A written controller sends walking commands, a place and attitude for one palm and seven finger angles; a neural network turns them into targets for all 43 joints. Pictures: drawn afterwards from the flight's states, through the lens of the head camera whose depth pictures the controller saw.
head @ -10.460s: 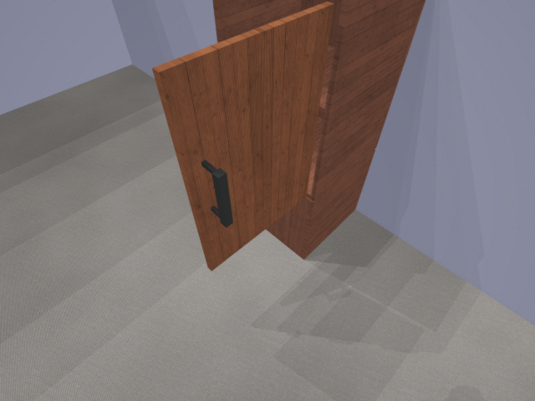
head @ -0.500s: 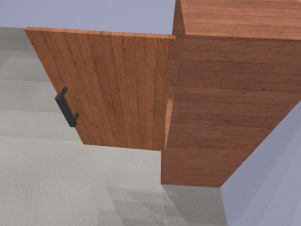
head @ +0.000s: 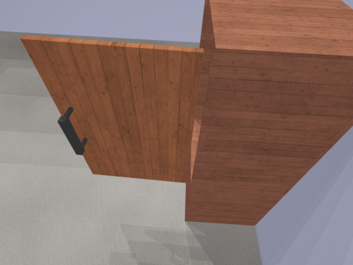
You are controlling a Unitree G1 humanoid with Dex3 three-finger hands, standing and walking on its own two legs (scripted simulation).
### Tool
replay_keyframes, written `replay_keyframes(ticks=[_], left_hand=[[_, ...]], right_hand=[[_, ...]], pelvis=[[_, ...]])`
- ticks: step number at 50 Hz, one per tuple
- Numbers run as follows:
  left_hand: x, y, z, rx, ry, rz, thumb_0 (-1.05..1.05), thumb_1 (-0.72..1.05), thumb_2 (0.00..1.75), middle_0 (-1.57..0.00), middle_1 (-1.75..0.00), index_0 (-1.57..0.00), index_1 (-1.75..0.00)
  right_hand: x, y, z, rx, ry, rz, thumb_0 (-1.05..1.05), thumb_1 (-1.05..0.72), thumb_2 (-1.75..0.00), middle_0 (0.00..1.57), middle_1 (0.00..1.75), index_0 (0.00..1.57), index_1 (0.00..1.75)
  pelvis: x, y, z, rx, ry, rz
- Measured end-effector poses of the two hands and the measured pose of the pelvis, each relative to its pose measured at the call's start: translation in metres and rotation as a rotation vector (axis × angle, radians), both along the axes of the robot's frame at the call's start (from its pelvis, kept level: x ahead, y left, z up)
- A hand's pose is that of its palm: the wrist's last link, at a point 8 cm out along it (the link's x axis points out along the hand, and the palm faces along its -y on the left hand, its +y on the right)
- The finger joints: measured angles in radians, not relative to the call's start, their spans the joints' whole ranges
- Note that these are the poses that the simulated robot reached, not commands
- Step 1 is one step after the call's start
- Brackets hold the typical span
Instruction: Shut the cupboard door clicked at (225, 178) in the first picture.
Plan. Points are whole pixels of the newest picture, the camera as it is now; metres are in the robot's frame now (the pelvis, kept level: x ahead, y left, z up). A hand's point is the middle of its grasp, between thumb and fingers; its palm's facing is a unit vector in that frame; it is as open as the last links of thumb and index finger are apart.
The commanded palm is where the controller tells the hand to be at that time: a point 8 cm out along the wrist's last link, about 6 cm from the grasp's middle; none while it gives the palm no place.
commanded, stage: come to a stop and stand still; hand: left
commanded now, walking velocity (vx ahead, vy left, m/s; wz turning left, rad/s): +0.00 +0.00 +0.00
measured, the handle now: (75, 132) +0.47 +0.35 -0.03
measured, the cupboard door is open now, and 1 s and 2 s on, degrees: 88 88 88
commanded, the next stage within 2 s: look again from close up in 0.26 s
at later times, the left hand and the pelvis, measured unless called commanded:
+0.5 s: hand out of the picture +0.01 +0.20 -0.18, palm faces -0.02 -0.98 -0.21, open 7.4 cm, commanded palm none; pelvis +0.00 +0.03 -0.01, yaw -1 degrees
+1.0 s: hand out of the picture -0.02 +0.24 -0.18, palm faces -0.02 -0.97 -0.23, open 7.4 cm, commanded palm none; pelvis -0.02 +0.05 +0.00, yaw -2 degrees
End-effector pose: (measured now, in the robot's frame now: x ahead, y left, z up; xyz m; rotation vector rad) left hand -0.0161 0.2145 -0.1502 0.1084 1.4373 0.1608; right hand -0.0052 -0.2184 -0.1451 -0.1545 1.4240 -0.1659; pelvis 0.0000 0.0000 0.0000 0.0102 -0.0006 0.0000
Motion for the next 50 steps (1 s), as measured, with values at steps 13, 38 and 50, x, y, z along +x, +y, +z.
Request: replay_keyframes(ticks=[13, 38, 50], left_hand=[[0.018, 0.013, 0.001, 0.019, -0.021, -0.010, 0.00, 0.91, 0.90, -0.20, -0.30, -0.20, -0.30], [0.023, 0.072, 0.005, 0.076, -0.113, -0.081, 0.00, 0.90, 0.90, -0.20, -0.30, -0.20, -0.30], [-0.008, 0.073, 0.004, 0.058, -0.017, -0.072, 0.00, 0.90, 0.90, -0.20, -0.30, -0.20, -0.30]], right_hand=[[0.002, 0.009, 0.000, 0.004, 0.012, -0.007, 0.00, -0.91, -0.90, 0.20, 0.30, 0.20, 0.30], [0.006, 0.041, -0.008, 0.006, -0.125, 0.018, 0.01, -0.94, -0.90, 0.20, 0.30, 0.20, 0.30], [-0.015, 0.047, -0.004, 0.016, -0.054, 0.018, 0.00, -0.91, -0.90, 0.20, 0.30, 0.20, 0.30]], pelvis=[[0.009, 0.006, 0.000, 0.002, 0.002, -0.001], [-0.017, 0.051, -0.009, -0.005, -0.020, -0.028], [-0.018, 0.053, -0.005, 0.000, -0.007, -0.031]])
